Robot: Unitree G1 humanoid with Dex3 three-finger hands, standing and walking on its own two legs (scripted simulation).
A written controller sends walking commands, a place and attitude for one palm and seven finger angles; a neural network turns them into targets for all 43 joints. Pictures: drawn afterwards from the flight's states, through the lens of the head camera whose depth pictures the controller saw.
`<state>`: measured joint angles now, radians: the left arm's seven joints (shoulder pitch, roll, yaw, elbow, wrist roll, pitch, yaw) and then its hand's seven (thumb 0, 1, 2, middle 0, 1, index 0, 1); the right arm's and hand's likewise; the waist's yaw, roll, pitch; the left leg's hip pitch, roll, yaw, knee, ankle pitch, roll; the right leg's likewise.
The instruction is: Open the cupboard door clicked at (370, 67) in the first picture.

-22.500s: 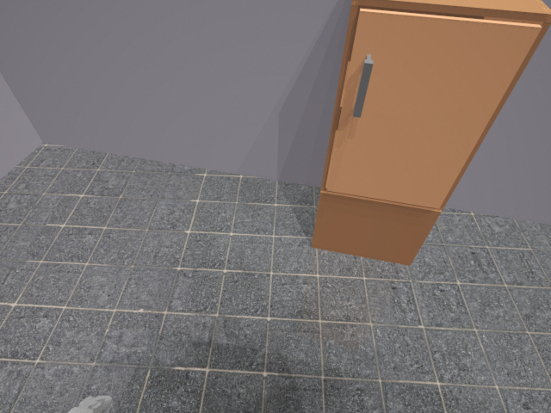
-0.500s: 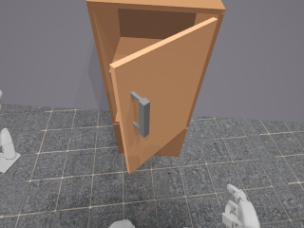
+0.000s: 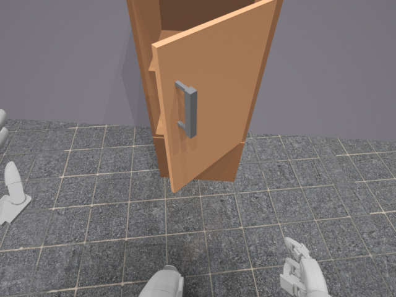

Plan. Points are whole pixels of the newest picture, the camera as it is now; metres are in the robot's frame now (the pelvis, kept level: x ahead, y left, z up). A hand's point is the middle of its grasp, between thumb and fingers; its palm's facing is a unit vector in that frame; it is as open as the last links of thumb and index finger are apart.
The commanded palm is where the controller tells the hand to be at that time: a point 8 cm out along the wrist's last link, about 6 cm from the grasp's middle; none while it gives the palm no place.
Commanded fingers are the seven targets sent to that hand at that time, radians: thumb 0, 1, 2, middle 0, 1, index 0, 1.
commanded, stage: stop stepping back and stand still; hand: left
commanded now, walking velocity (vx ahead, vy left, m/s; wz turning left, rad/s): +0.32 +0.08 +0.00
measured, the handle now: (185, 110) +0.52 +0.10 +0.06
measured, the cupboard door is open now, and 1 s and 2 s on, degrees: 46 46 46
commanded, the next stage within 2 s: let the arm hang, fingers relaxed in 1.18 s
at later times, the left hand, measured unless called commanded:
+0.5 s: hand out of the picture +0.09 +0.24 +0.20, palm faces +0.43 -0.74 -0.51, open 7.4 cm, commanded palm +0.05 +0.27 +0.19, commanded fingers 0.00 0.90 0.90 -0.20 -0.30 -0.20 -0.30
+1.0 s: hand out of the picture +0.08 +0.24 +0.18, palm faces +0.48 -0.72 -0.50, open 7.4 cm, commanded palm +0.02 +0.27 +0.19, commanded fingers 0.00 0.90 0.90 -0.20 -0.30 -0.20 -0.30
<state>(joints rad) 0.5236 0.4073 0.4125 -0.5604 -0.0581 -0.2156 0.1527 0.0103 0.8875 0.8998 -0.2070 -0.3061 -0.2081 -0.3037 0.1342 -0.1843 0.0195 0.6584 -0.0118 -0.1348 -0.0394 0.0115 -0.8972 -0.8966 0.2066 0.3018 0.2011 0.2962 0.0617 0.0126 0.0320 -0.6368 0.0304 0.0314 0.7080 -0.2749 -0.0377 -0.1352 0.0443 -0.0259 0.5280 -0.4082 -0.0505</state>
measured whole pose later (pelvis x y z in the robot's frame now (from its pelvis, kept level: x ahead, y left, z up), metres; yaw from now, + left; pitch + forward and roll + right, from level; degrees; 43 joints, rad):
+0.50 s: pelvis -0.10 -0.02 +0.02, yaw -1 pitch -1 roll +3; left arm 0.60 0.42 0.44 -0.48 -0.02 -0.23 0.13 0.01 0.88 0.90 -0.22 -0.31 -0.22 -0.30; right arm 0.27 -0.22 0.00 0.68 -0.02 -0.09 -0.05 0.01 -0.90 -0.90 0.20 0.30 0.20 0.30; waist 0.03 -0.05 -0.03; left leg -0.55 -0.01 0.03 1.11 -0.30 -0.01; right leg -0.28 0.01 -0.04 0.50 -0.23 -0.10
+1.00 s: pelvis -0.11 -0.03 +0.00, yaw +2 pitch -2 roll +1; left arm 0.49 0.39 0.41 -0.39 -0.01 -0.21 0.15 0.01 0.89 0.90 -0.21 -0.31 -0.21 -0.30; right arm 0.24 -0.19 0.01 0.68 0.00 -0.14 -0.05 0.01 -0.90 -0.90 0.21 0.30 0.20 0.30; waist 0.01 0.04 0.02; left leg -0.30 0.05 0.01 0.80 -0.42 0.00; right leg -0.30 0.03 -0.11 0.60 -0.28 -0.09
